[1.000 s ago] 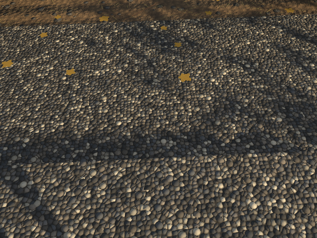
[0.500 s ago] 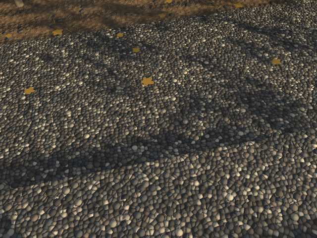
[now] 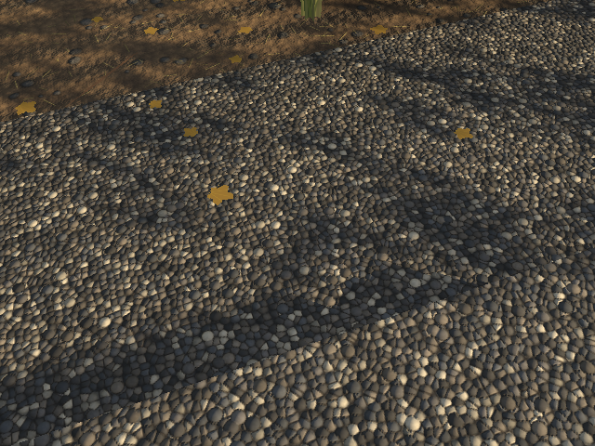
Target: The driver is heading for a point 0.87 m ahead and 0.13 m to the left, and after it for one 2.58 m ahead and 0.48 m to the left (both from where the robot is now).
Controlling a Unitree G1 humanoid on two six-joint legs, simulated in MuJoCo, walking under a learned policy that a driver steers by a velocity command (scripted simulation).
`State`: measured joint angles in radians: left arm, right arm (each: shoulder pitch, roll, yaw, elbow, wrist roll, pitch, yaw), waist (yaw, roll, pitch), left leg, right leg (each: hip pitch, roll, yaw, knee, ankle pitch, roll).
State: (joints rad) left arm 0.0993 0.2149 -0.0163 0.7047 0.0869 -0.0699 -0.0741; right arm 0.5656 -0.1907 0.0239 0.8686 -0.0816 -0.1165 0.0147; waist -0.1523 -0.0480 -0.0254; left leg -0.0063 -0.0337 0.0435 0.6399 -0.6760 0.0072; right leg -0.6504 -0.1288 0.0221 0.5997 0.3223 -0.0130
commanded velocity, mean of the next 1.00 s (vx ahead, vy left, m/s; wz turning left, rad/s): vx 0.49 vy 0.00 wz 0.18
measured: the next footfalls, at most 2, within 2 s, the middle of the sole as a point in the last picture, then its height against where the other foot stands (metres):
right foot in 0.10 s outside the picture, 0.15 m lower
left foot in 0.62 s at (248, 428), level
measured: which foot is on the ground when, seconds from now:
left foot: down 0.00-0.12, up 0.14-0.60, down 0.62-1.00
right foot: up 0.00-0.08, down 0.10-0.66, up 0.68-1.00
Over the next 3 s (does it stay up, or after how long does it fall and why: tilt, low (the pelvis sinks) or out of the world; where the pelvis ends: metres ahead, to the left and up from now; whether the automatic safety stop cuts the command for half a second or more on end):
stays up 1.68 0.39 -0.23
